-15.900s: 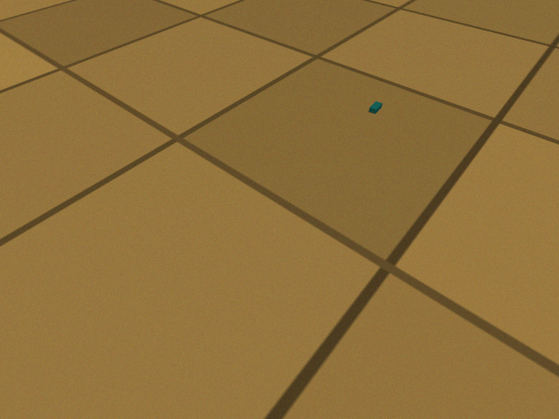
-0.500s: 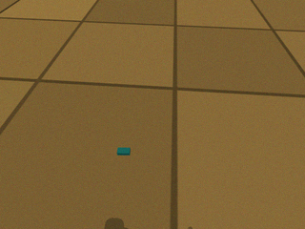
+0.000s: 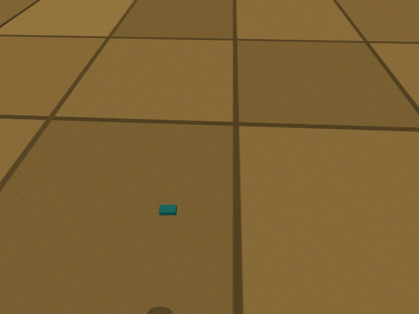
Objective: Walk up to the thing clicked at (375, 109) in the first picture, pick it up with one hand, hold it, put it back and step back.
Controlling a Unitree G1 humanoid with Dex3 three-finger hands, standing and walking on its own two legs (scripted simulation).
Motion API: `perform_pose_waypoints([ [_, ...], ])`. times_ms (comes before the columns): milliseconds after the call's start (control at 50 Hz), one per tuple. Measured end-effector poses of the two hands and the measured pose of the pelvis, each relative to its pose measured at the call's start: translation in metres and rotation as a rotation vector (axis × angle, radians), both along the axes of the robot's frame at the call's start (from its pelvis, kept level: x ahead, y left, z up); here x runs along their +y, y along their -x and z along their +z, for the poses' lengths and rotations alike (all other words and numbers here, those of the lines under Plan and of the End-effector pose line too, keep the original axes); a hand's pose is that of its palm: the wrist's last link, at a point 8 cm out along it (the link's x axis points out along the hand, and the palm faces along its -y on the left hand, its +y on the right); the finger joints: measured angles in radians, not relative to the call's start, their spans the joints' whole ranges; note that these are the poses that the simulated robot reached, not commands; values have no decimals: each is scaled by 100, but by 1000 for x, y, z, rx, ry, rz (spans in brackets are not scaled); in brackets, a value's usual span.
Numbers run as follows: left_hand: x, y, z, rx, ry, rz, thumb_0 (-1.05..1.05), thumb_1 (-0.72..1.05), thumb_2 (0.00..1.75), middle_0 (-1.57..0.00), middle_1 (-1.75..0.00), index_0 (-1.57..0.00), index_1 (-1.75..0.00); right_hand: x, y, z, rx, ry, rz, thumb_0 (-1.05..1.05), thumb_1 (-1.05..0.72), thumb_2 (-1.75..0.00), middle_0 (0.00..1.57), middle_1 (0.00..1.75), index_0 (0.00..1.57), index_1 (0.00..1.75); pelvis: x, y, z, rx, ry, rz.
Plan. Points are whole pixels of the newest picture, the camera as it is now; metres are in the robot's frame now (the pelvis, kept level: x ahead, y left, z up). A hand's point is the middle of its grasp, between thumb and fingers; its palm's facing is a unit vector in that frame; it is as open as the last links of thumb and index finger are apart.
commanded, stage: stand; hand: left
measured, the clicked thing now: (168, 210) +0.79 +0.26 -0.77
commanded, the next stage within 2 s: walk up in 0.36 s
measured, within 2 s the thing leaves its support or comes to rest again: neither
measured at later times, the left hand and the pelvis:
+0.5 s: hand out of the picture +0.07 +0.27 -0.16, palm faces +0.01 -0.94 -0.34, open 7.4 cm; pelvis +0.01 +0.01 -0.01, yaw +1 degrees
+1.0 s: hand (104, 268) +0.28 +0.27 -0.16, palm faces -0.10 -0.93 -0.35, open 7.4 cm; pelvis +0.17 +0.01 -0.03, yaw -2 degrees
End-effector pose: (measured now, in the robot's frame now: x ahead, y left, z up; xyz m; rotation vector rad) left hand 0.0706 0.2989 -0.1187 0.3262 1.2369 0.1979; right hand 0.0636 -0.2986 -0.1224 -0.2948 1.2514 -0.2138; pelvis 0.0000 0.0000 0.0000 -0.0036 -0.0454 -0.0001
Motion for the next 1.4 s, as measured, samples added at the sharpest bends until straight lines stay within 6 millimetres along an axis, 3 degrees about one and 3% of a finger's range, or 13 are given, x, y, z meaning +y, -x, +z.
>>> perform_pose_waypoints([
  [220,-2,5,-1,4,6,0,0,90,90,-20,-30,-20,-30,-2,10,0,13,5,1,1,-91,-90,20,29,20,30,-1,2,0,2,0,-1],
  [420,1,5,0,-11,19,5,0,90,90,-20,-30,-20,-30,-2,6,2,-3,-2,10,1,-91,-90,20,30,20,30,0,-4,-1,9,3,-1],
  [520,20,11,-3,-38,9,39,0,90,90,-21,-30,-20,-30,-7,-9,5,-11,39,41,1,-91,-90,20,30,20,30,9,-18,-8,8,15,16],
  [640,55,9,-19,52,-3,48,0,90,90,-20,-30,-20,-30,2,-37,16,-81,98,42,1,-91,-90,20,30,20,30,32,-46,-17,-2,5,7],
  [760,61,-38,-14,45,11,2,0,90,90,-20,-30,-20,-30,11,-40,30,-60,106,-5,0,-91,-90,20,30,20,30,36,-81,-8,-6,-5,-5],
  [880,49,-110,-6,-10,21,-66,0,91,90,-20,-30,-20,-30,10,-55,24,-24,83,-25,1,-90,-90,20,30,20,30,31,-118,-8,-19,-8,-18],
  [980,25,-185,-3,-100,14,-116,0,90,90,-20,-30,-20,-30,-2,-83,0,-18,50,-45,1,-90,-90,20,30,20,30,15,-157,-21,-24,-20,-29],
  [1060,6,-233,-1,-214,-2,-122,0,90,90,-20,-30,-20,-30,-13,-121,-20,-22,32,-29,1,-90,-90,20,30,20,30,0,-184,-33,-36,-1,-18],
  [1140,-6,-251,11,-250,10,-103,0,90,90,-20,-30,-20,-30,-15,-166,-14,-63,15,11,1,-91,-90,20,30,20,30,-2,-205,-25,-38,0,-14],
  [1240,-2,-256,12,-211,13,-91,0,90,90,-21,-30,-20,-30,-16,-209,2,-99,24,56,1,-91,-90,20,30,20,30,-1,-233,-17,-18,11,-12],
  [1400,27,-267,-23,-100,21,-29,0,90,90,-20,-30,-20,-30,-13,-253,13,-106,134,79,1,-91,-90,20,30,20,30,14,-279,-30,-8,0,-13],
])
